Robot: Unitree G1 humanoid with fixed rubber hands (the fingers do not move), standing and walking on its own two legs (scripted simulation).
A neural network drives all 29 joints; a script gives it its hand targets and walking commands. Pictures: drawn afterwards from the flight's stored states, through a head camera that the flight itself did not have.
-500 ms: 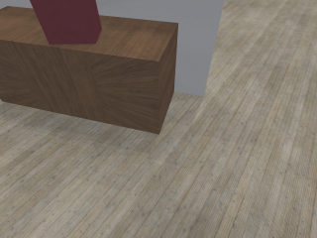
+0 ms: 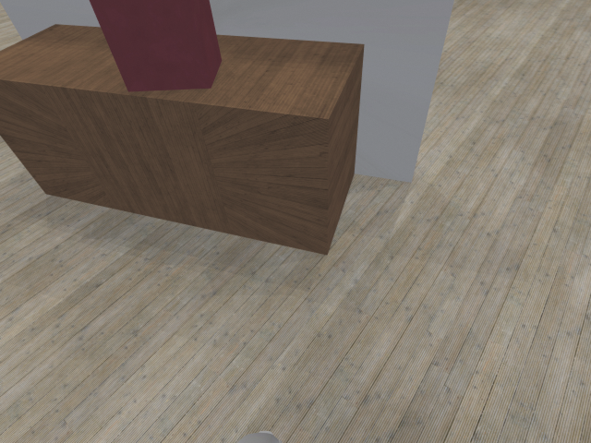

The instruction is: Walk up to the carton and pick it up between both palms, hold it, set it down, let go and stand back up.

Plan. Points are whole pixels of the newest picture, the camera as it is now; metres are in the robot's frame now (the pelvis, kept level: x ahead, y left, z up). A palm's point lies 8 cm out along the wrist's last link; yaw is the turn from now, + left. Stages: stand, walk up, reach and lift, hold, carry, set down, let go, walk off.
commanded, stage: walk up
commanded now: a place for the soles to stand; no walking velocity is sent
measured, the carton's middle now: (164, 32) +1.33 +0.56 +0.05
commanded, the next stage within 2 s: none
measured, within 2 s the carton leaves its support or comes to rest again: neither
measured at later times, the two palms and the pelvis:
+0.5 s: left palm (116, 295) +0.37 +0.38 -0.07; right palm out of the picture +0.10 -0.12 -0.15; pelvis +0.16 +0.15 -0.02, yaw -9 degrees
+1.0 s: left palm (33, 297) +0.41 +0.61 -0.15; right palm (305, 280) +0.45 +0.04 -0.12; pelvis +0.35 +0.32 -0.04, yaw -7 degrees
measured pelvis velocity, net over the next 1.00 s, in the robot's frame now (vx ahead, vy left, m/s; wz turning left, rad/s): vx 0.35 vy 0.32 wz -0.12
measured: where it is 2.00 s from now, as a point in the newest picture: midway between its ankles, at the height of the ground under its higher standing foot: (172, 320)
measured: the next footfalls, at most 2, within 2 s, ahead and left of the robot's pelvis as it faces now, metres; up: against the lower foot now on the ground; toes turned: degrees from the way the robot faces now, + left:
left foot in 0.16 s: +0.17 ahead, +0.25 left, +0.00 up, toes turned +3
right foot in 0.52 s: +0.31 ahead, +0.04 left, +0.00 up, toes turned -13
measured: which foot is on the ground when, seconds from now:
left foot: up 0.00-0.14, down 0.16-0.54, up 0.56-0.94, down 0.96-1.00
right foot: down 0.00-0.16, up 0.18-0.50, down 0.52-0.96, up 0.98-1.00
